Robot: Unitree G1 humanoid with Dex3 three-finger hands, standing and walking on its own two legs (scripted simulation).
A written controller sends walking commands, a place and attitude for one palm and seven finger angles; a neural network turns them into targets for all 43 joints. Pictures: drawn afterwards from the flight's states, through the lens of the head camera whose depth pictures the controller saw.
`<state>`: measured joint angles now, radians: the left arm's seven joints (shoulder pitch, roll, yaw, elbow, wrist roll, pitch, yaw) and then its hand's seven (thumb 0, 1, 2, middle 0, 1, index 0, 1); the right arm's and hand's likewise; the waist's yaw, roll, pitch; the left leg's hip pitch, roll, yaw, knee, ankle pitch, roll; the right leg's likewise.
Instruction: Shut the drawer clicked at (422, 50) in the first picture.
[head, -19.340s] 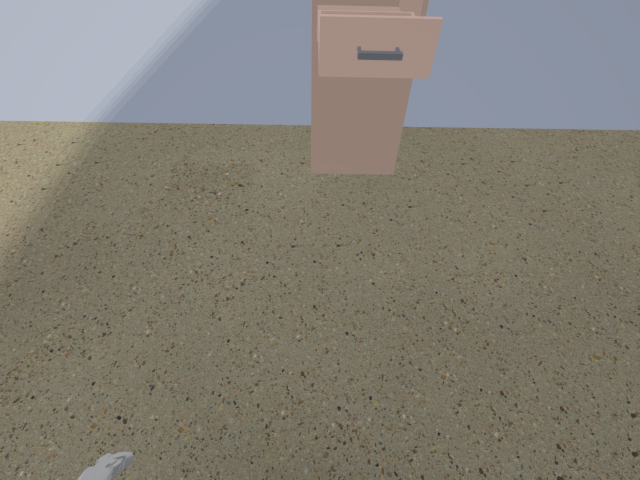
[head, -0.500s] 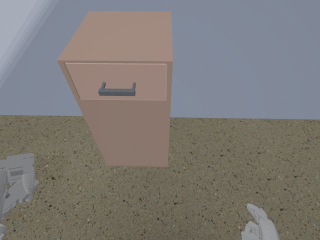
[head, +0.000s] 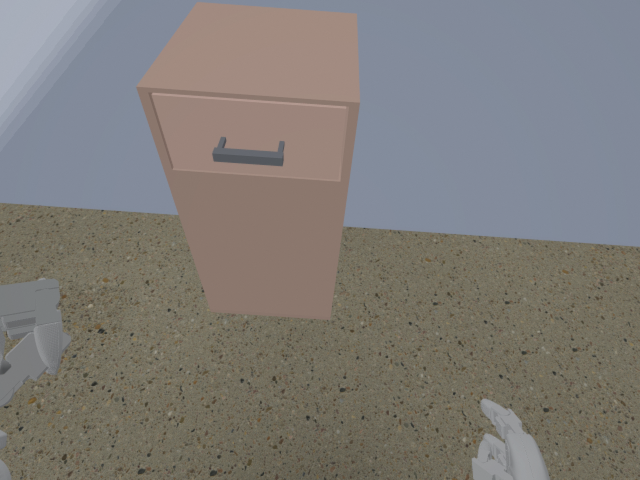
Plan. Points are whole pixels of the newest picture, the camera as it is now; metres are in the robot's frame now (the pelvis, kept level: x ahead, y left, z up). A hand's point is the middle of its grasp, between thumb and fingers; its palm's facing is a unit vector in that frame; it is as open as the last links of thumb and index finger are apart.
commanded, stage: step back with the hand held close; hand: left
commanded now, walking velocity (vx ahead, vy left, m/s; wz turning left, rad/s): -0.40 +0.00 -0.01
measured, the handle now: (250, 150) +0.71 +0.18 -0.02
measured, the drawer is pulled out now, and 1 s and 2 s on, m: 0.00 0.00 0.00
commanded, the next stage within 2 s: stop stepping back and stand still in 0.64 s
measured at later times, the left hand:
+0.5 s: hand (88, 423) +0.13 +0.18 +0.18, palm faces +0.19 -0.81 -0.55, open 3.2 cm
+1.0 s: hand out of the picture -0.02 +0.20 +0.20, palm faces +0.42 -0.79 -0.44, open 3.2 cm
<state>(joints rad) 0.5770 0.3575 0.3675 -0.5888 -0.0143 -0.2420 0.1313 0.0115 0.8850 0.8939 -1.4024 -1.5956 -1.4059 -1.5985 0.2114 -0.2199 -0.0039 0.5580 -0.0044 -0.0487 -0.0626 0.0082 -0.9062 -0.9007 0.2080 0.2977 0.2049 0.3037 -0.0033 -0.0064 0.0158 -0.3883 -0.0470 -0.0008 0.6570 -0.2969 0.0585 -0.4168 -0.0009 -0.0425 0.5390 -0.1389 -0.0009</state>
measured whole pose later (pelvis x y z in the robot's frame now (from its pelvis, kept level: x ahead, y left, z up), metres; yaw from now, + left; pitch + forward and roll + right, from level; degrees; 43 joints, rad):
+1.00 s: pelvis -0.19 -0.04 +0.01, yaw +2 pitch +1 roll +0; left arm 0.62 0.40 0.39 -0.61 -0.03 -0.24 0.14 0.01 0.88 0.89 -1.40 -1.60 -1.41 -1.60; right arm 0.26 -0.17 0.02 0.63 0.00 -0.10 -0.06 0.01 -0.91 -0.90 0.21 0.30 0.20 0.30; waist 0.00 -0.02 -0.06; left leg -0.40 0.01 -0.01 0.71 -0.34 0.00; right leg -0.30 0.05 -0.01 0.53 -0.25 -0.06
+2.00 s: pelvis -0.22 -0.05 +0.01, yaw +6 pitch -1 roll -1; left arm 0.30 0.24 0.02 0.94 0.01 0.02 0.01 0.01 0.90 0.89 -0.79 -1.01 -0.80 -0.97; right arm 0.28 -0.20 -0.01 0.98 -0.02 0.03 -0.01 0.00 -0.91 -0.90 0.20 0.30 0.20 0.30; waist -0.01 0.01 0.06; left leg -0.28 0.02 -0.01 0.51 -0.22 -0.01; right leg -0.25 0.04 0.02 0.48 -0.21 -0.02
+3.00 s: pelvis -0.20 -0.03 +0.02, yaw +5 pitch -1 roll +0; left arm 0.19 0.23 0.01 1.13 0.01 -0.01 0.01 0.00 0.90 0.89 -0.20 -0.30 -0.20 -0.30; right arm 0.19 -0.22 -0.02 1.12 -0.02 0.00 -0.02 0.00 -0.91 -0.90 0.20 0.30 0.20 0.30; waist -0.01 0.01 0.06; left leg -0.18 0.00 0.02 0.39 -0.19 0.01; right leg -0.18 0.01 0.05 0.40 -0.20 0.00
